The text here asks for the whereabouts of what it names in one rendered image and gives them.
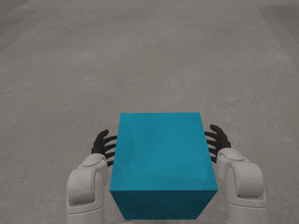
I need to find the carton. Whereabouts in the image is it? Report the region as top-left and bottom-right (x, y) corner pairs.
(109, 112), (219, 220)

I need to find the robot left hand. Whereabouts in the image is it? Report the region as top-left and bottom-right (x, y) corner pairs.
(92, 129), (118, 167)

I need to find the robot right hand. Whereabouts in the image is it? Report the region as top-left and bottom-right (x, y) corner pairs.
(204, 124), (231, 163)

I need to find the left robot forearm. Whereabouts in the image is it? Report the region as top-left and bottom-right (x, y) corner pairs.
(66, 153), (109, 224)

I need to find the right robot forearm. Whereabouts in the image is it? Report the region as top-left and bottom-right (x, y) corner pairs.
(216, 147), (269, 224)

